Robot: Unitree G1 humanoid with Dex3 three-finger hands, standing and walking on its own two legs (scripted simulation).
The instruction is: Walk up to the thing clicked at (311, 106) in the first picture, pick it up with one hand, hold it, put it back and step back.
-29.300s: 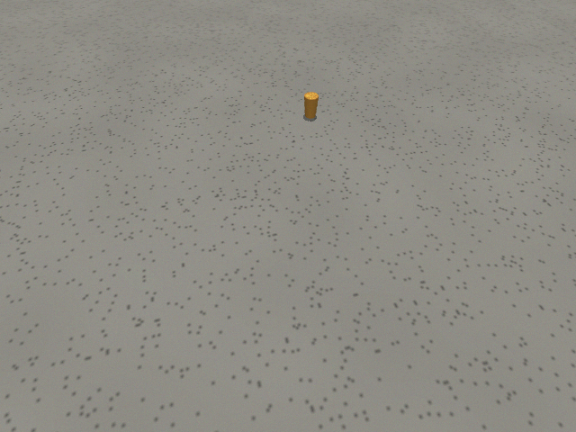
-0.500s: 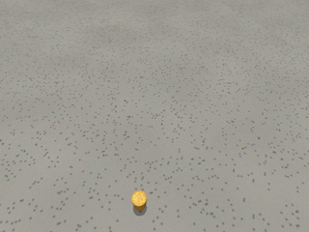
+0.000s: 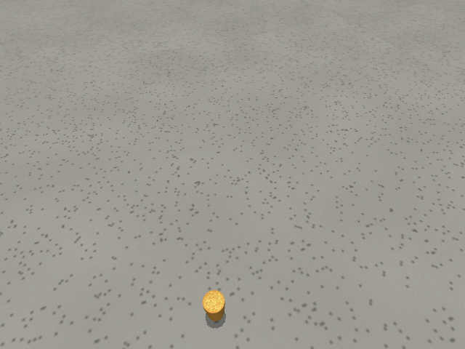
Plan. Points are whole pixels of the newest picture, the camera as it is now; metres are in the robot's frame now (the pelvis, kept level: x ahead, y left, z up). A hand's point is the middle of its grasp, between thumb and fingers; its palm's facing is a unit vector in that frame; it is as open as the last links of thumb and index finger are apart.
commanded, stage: stand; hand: left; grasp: from the side
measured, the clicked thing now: (214, 307) +0.43 +0.11 -0.71
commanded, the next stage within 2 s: step back in 1.20 s
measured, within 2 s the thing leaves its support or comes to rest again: neither
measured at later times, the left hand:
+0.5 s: hand out of the picture +0.09 +0.24 -0.16, palm faces -0.04 -0.94 -0.34, open 7.4 cm
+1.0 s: hand out of the picture +0.10 +0.25 -0.16, palm faces -0.03 -0.94 -0.34, open 7.4 cm
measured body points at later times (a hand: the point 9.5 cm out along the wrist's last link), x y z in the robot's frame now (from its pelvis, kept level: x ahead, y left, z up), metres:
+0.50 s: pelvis +0.02 +0.00 +0.00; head +0.03 +0.00 +0.45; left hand +0.09 +0.29 -0.13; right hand +0.07 -0.30 -0.14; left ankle +0.03 +0.12 -0.74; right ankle +0.02 -0.13 -0.74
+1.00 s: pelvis +0.03 +0.00 +0.00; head +0.04 +0.00 +0.45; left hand +0.11 +0.30 -0.13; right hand +0.10 -0.30 -0.13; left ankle +0.03 +0.12 -0.74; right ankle +0.02 -0.13 -0.74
